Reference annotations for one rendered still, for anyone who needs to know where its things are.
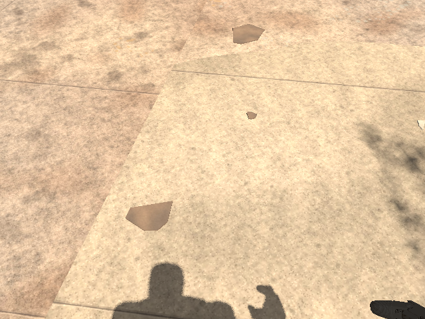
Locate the right robot hand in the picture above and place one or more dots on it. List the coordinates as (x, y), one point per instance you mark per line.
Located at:
(397, 310)

